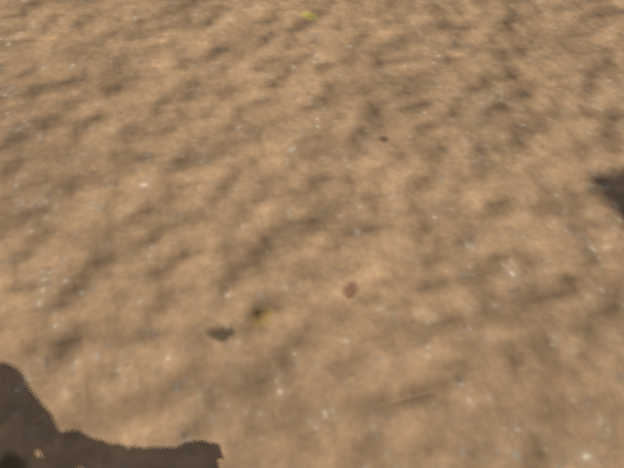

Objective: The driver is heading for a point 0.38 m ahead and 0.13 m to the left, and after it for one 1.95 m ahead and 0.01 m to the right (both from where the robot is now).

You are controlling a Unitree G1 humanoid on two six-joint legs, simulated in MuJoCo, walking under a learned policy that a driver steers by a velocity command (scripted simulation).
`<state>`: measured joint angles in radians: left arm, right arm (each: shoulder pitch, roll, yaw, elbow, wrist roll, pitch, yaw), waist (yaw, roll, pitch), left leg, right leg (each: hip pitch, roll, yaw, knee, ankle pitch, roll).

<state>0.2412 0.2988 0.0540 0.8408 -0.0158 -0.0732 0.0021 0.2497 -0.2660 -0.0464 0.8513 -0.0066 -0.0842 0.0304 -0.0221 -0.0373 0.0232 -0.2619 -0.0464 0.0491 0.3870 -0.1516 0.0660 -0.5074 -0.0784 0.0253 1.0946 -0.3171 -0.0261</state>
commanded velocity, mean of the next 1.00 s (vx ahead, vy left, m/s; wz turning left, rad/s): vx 0.50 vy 0.00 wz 0.20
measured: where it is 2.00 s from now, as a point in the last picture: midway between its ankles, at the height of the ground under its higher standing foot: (276, 308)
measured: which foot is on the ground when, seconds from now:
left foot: down 0.00-0.36, up 0.38-0.84, down 0.86-1.00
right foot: up 0.00-0.32, down 0.34-0.88, up 0.90-1.00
